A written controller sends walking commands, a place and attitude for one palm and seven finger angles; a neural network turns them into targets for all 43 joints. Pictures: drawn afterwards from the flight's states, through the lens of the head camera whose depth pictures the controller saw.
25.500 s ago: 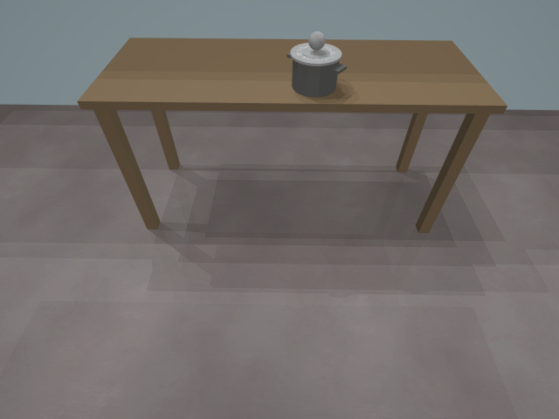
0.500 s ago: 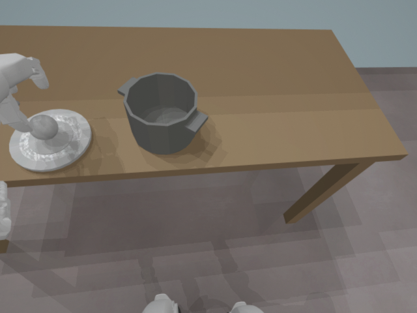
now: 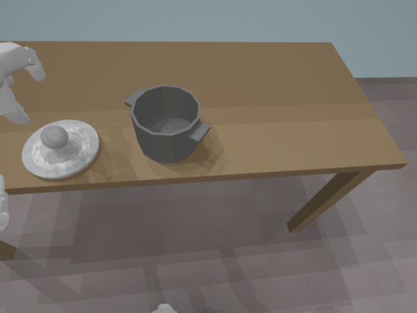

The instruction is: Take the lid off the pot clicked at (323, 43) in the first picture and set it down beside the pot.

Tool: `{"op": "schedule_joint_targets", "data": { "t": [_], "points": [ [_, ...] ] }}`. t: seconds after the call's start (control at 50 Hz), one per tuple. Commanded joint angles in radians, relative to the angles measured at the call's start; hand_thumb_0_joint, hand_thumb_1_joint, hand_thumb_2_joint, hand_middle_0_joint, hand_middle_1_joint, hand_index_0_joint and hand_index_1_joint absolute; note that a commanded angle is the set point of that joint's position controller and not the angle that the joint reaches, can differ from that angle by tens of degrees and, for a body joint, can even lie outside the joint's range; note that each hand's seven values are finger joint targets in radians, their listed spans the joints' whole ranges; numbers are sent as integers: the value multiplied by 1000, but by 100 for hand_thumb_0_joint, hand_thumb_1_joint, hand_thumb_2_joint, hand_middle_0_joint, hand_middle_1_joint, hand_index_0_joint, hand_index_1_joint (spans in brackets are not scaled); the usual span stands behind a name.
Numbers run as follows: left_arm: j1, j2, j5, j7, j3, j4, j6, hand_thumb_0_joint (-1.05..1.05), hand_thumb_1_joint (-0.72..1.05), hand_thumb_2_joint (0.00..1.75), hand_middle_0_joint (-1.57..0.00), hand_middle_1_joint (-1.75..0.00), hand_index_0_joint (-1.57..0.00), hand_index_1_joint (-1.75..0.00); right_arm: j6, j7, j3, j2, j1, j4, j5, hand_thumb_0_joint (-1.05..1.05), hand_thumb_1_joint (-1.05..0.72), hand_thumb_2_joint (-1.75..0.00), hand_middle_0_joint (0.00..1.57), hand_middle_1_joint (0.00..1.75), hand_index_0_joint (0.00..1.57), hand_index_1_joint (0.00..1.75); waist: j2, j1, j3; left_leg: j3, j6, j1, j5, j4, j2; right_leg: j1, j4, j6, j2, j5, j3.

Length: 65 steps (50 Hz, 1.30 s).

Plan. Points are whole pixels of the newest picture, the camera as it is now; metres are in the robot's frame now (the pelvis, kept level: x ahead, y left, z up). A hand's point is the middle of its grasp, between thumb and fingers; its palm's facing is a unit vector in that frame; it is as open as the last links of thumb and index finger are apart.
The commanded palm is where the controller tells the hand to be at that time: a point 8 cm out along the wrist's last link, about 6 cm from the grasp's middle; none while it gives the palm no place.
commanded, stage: raise the empty hand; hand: left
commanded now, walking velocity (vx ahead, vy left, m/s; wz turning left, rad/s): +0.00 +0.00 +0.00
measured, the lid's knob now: (54, 137) +0.50 +0.31 -0.01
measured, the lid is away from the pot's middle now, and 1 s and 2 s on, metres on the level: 0.25 0.25 0.25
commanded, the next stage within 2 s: draw the hand back to the body in 0.12 s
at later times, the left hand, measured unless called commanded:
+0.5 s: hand (12, 98) +0.46 +0.31 +0.14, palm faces -0.35 -0.08 -0.93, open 11.0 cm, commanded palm +0.45 +0.30 +0.20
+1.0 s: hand (30, 92) +0.43 +0.25 +0.18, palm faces +0.36 -0.89 -0.27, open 10.9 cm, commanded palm +0.37 +0.29 +0.20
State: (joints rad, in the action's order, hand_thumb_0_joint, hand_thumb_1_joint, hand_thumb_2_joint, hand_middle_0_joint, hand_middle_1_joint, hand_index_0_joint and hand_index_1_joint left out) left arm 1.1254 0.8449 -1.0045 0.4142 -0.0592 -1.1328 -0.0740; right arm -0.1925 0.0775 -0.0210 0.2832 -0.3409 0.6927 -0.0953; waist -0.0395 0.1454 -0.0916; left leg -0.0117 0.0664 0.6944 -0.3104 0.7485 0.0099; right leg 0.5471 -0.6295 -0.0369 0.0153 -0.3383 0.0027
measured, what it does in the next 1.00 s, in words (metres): stands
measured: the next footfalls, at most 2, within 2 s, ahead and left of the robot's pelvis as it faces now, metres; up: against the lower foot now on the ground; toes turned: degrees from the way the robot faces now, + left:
none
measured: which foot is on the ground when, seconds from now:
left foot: down 0.00-1.00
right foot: down 0.00-1.00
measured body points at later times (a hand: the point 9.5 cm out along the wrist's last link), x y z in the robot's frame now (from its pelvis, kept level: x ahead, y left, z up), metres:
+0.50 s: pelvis +0.00 +0.00 +0.01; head +0.07 +0.01 +0.45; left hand +0.48 +0.31 +0.19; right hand +0.03 -0.28 -0.12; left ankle +0.02 +0.07 -0.71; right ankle -0.03 -0.16 -0.71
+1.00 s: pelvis +0.02 -0.03 +0.03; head +0.04 -0.01 +0.47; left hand +0.41 +0.30 +0.20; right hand +0.15 -0.27 -0.07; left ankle +0.02 +0.07 -0.71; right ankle -0.03 -0.16 -0.71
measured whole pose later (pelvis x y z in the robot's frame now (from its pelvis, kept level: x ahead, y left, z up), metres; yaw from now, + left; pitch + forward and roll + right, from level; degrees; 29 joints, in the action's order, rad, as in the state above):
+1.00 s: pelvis +0.02 -0.03 +0.03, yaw +0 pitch +2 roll -1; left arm 0.57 0.50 -0.01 -0.05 0.30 -0.60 -0.05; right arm -0.03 0.06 -0.06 0.25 -0.23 0.62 -0.05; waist 0.00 0.03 0.00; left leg -0.03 0.02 0.30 -0.25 0.51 0.01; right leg 0.18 -0.42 -0.01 0.02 -0.28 0.02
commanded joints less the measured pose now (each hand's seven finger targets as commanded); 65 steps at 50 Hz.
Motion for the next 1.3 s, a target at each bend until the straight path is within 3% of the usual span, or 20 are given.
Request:
{"op": "schedule_joint_targets", "data": {
  "t": [0.0,0.06,0.1,0.22,0.3,0.34,0.5,0.56,0.68,0.7,0.72,0.74,0.78,0.82,0.88,0.96,1.04,1.12,1.16,1.28],
  "points": [
    [536,276,14,-26,45,253,6,0,1,60,-33,-89,-33,-89,19,21,62,186,-98,-58,2,0,-90,-90,20,30,20,30,-157,6,-433,49,3,-577,424,-67,-4,74,86,62,73,223,-63],
    [457,235,22,-13,19,129,19,0,1,60,-33,-89,-33,-89,15,17,58,194,-100,-52,-4,0,-90,-90,20,30,20,30,-67,14,-317,48,4,-493,339,-80,-9,93,94,63,75,186,-73],
    [533,227,19,-12,3,215,16,0,1,60,-33,-89,-33,-89,14,15,62,192,-92,-53,1,0,-90,-90,20,30,20,30,-130,10,-388,47,1,-544,371,-81,-5,89,88,63,71,193,-67],
    [500,253,14,-13,31,188,5,0,1,60,-33,-89,-33,-89,10,17,62,187,-91,-56,-1,0,-90,-90,20,30,20,30,-113,6,-387,45,5,-526,367,-72,-13,71,88,64,71,211,-65],
    [432,311,15,-27,113,305,-9,0,1,60,-33,-89,-33,-89,0,4,66,173,-71,-92,8,0,-90,-90,20,30,20,30,-181,-28,-474,60,-5,-617,546,-61,-10,38,77,68,72,262,-66],
    [366,265,26,-26,95,271,3,0,1,60,-33,-89,-33,-89,-10,-5,67,170,-51,-103,5,0,-90,-90,20,30,20,30,-136,-26,-407,53,-1,-571,487,-75,-13,38,90,67,71,240,-72],
    [249,297,64,-36,152,412,4,0,1,60,-33,-89,-33,-89,-30,-22,62,166,23,-150,3,0,-90,-90,20,30,20,30,-100,-53,-398,52,9,-573,471,-116,-19,-53,112,68,59,252,-68],
    [207,232,76,-38,112,431,12,0,1,60,-33,-89,-33,-89,-32,-26,63,159,48,-158,0,0,-90,-90,20,30,20,30,-82,-50,-350,51,13,-563,397,-135,-23,-49,130,69,57,213,-71],
    [165,233,97,-43,129,513,11,0,1,60,-33,-89,-33,-89,-27,-20,56,153,99,-176,-1,0,-90,-90,20,30,20,30,-60,-62,-332,46,18,-560,353,-159,-34,-104,146,75,48,225,-68],
    [218,-42,705,-186,246,540,-35,0,1,60,-33,-89,-33,-89,38,-4,37,88,-1,-243,-1,0,-90,-90,20,30,20,30,-65,-32,-237,77,-14,-722,203,-225,49,-43,178,99,36,135,-82],
    [148,-38,766,-263,219,569,-46,0,1,60,-33,-89,-33,-89,70,6,17,116,51,-227,5,0,-90,-90,20,30,20,30,-76,-57,-243,131,-20,-769,134,-269,69,-57,194,98,35,91,-63],
    [97,-52,850,-317,263,536,-46,0,1,60,-33,-89,-33,-89,92,20,20,123,60,-221,12,0,-90,-90,20,30,20,30,-20,-64,-241,120,-17,-736,118,-273,61,-91,207,94,33,108,-51],
    [106,3,928,-389,341,580,-53,0,1,60,-33,-89,-33,-89,125,29,15,147,69,-189,21,0,-90,-90,20,30,20,30,10,-79,-261,82,-22,-704,174,-272,41,-170,221,90,29,176,-40],
    [46,6,961,-440,398,649,-58,0,3,61,-33,-88,-33,-88,160,23,17,139,84,-179,35,0,-90,-90,20,30,20,30,-95,-99,-286,59,-37,-733,285,-272,36,-226,226,91,26,234,-34],
    [-97,-44,1000,-474,418,682,-41,0,10,63,-32,-83,-32,-83,188,6,21,137,98,-162,44,0,-90,-90,20,30,20,30,-115,-113,-222,28,-45,-703,362,-280,30,-286,241,87,25,306,-35],
    [-164,-54,1029,-501,446,868,-45,0,19,66,-31,-77,-31,-77,231,-5,22,128,139,-176,49,0,-90,-90,20,30,20,30,-140,-126,-254,15,-47,-738,482,-293,28,-361,247,78,25,397,-32],
    [-324,-99,1049,-508,452,878,-21,0,28,69,-29,-71,-29,-71,250,-13,32,128,153,-165,50,0,-90,-90,20,30,20,30,-37,-135,-203,-14,-36,-698,487,-302,21,-404,259,66,26,462,-29],
    [-397,-126,1060,-509,451,982,-17,0,37,72,-28,-65,-28,-65,264,-14,35,120,188,-166,49,0,-90,-90,20,30,20,30,-50,-141,-197,-30,-30,-715,498,-307,12,-424,266,58,22,505,-21],
    [-452,-123,1067,-509,466,971,-5,0,41,74,-27,-63,-27,-63,259,-13,33,121,195,-160,48,0,-90,-90,20,30,20,30,27,-146,-155,-39,-25,-666,436,-322,3,-442,272,54,21,507,-23],
    [-520,-119,1074,-514,491,1115,-19,0,54,78,-25,-54,-25,-54,275,-7,30,109,243,-164,50,0,-90,-90,20,30,20,30,-21,-156,-167,-46,-21,-692,415,-327,-12,-471,279,45,6,545,-11]
  ]
}}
